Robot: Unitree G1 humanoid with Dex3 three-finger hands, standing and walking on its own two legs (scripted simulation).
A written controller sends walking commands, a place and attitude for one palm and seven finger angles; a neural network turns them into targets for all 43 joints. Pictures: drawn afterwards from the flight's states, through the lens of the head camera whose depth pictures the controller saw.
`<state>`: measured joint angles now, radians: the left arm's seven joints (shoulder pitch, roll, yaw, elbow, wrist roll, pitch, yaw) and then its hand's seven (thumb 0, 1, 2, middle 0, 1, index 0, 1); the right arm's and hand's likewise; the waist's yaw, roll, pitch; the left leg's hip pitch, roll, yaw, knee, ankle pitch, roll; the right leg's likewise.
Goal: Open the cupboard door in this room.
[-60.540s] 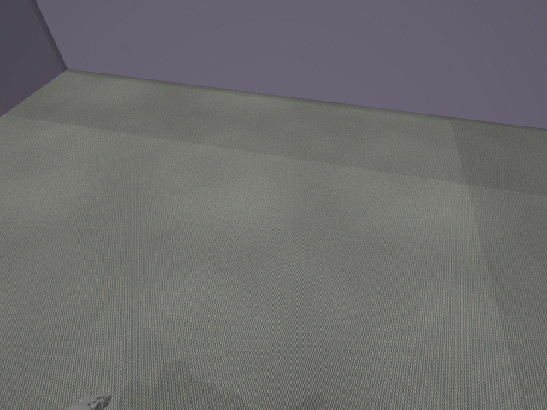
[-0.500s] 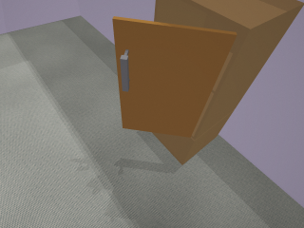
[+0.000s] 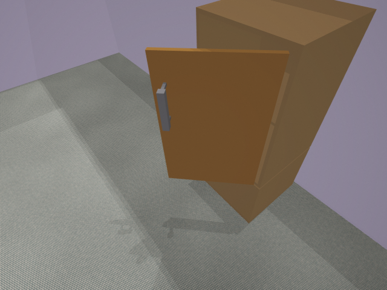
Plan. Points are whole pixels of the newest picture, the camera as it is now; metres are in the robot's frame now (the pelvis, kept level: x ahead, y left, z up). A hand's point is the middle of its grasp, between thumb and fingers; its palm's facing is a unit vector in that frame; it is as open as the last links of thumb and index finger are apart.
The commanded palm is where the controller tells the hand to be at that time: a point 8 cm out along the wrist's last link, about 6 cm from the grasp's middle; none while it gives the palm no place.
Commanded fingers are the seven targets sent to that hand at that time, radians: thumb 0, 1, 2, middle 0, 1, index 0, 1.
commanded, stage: look again from close up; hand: left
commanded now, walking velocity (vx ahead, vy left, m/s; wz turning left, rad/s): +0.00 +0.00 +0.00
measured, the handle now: (165, 107) +0.62 +0.14 +0.03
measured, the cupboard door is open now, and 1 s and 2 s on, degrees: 44 44 44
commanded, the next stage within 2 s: shuffle to correct the standing spot in 0.50 s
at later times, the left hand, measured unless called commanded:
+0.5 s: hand out of the picture +0.10 +0.19 -0.14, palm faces -0.04 -0.95 -0.31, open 7.4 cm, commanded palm none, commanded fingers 0.00 0.90 0.90 -0.20 -0.30 -0.20 -0.30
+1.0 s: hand out of the picture +0.04 +0.15 -0.18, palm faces +0.00 -0.99 -0.16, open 7.4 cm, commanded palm none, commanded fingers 0.00 0.90 0.90 -0.20 -0.30 -0.20 -0.30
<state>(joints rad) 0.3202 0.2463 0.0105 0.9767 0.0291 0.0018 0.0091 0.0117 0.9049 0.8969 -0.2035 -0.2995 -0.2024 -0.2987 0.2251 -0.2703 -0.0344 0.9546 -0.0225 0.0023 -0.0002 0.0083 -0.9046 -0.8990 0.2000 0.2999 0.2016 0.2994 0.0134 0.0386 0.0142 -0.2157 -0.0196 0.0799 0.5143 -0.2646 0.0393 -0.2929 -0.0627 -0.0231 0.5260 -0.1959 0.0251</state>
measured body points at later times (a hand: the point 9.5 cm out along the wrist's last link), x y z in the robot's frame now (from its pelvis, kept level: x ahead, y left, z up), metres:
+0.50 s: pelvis +0.01 -0.03 +0.01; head +0.01 -0.04 +0.46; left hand +0.10 +0.24 -0.12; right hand +0.03 -0.31 -0.14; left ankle +0.01 +0.09 -0.73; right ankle +0.05 -0.14 -0.73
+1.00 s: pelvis +0.07 -0.01 +0.00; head +0.08 -0.01 +0.45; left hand +0.04 +0.20 -0.16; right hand +0.05 -0.23 -0.16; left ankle +0.01 +0.10 -0.73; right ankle +0.05 -0.14 -0.73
